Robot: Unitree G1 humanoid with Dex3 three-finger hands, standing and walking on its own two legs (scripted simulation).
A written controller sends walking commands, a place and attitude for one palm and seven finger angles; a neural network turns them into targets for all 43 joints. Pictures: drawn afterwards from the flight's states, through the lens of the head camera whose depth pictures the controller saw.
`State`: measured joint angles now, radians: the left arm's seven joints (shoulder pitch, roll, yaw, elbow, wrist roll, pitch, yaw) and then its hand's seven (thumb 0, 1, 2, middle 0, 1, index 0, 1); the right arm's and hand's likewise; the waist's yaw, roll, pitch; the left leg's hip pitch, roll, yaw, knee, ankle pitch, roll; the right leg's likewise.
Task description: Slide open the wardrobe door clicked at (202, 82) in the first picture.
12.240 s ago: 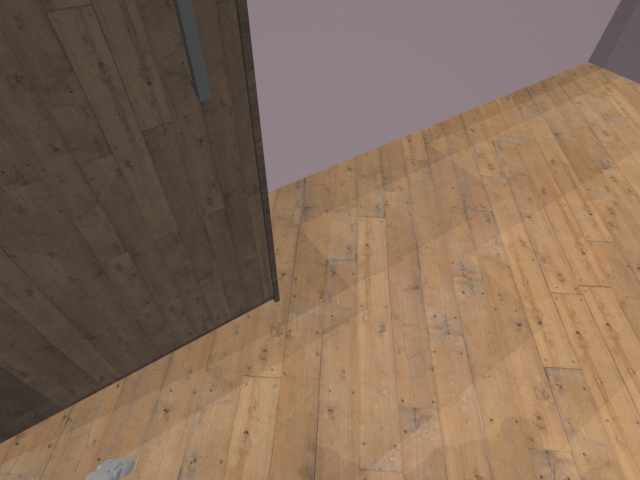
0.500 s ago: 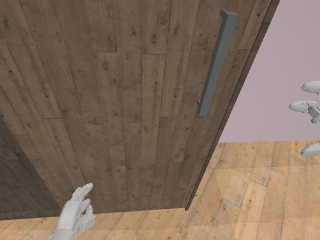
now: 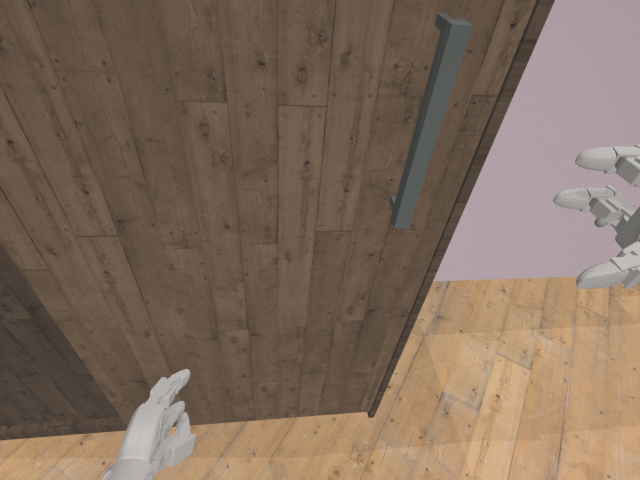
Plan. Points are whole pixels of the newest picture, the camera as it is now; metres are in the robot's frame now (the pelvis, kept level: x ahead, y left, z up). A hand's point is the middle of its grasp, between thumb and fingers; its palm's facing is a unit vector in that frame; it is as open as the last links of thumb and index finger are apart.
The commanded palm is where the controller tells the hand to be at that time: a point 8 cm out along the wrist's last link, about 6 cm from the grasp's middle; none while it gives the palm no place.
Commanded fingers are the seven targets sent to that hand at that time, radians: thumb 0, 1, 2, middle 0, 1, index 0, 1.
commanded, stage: move the hooked fingers beside the handle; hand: right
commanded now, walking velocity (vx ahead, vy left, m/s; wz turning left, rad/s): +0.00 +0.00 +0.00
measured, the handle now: (418, 134) +0.47 -0.11 +0.24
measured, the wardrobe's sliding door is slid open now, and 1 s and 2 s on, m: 0.00 0.00 0.00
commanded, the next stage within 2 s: none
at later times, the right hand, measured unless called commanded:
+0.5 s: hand (554, 201) +0.34 -0.23 +0.24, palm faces -0.01 +1.00 -0.09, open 14.0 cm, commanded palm +0.31 -0.28 +0.25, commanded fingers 0.00 0.50 -0.30 0.30 1.20 0.30 1.20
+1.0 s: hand (498, 174) +0.39 -0.19 +0.24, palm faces -0.04 +1.00 -0.05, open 14.0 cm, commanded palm +0.37 -0.24 +0.24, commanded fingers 0.00 0.50 -0.30 0.30 1.20 0.30 1.20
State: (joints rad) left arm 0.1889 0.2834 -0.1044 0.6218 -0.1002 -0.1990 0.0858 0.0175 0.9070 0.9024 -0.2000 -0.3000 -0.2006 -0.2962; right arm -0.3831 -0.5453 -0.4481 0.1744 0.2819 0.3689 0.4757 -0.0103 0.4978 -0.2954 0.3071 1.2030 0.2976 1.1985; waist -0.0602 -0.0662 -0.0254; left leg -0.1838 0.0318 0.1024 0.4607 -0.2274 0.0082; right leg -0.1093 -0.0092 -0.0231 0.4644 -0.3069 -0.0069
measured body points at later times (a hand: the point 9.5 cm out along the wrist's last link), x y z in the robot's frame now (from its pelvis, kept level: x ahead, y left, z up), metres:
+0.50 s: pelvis +0.01 +0.00 +0.00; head -0.02 +0.02 +0.45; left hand +0.20 +0.22 -0.07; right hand +0.34 -0.29 +0.25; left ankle +0.02 +0.11 -0.74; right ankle -0.03 -0.11 -0.74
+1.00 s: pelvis +0.00 +0.00 +0.00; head -0.01 +0.03 +0.45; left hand +0.17 +0.24 -0.09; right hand +0.39 -0.25 +0.24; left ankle +0.02 +0.11 -0.74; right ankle -0.03 -0.11 -0.74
